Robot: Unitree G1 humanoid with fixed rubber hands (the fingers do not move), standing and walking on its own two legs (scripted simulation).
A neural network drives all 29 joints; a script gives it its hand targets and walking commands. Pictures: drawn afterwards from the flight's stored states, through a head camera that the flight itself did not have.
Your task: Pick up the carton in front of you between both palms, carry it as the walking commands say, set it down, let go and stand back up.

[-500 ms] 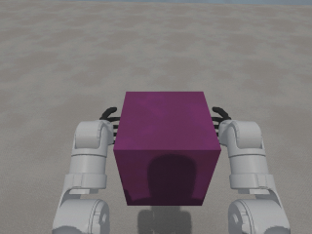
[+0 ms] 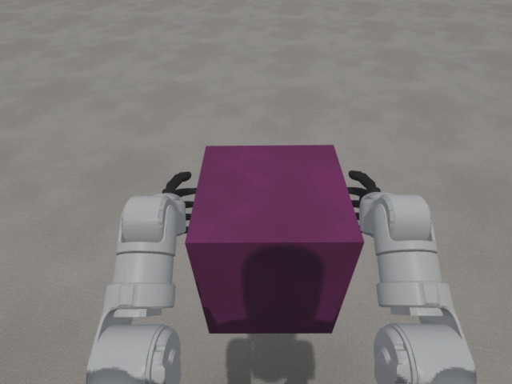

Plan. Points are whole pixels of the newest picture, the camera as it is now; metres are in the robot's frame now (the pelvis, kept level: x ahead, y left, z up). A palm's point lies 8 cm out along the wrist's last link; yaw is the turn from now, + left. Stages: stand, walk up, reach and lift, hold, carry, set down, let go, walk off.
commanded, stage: carry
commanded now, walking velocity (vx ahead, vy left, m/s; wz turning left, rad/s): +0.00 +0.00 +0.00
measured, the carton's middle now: (270, 241) +0.34 +0.00 +0.05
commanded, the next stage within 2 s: none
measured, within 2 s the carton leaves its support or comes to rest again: neither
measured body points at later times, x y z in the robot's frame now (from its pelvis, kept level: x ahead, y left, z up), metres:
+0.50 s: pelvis +0.01 +0.00 +0.00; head -0.02 +0.00 +0.45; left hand +0.36 +0.15 +0.12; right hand +0.36 -0.16 +0.12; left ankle +0.06 +0.09 -0.72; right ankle +0.01 -0.09 -0.73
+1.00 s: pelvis +0.17 +0.05 +0.01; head +0.20 +0.06 +0.46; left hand +0.54 +0.20 +0.11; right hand +0.53 -0.11 +0.12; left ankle +0.09 +0.11 -0.73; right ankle +0.28 -0.09 -0.67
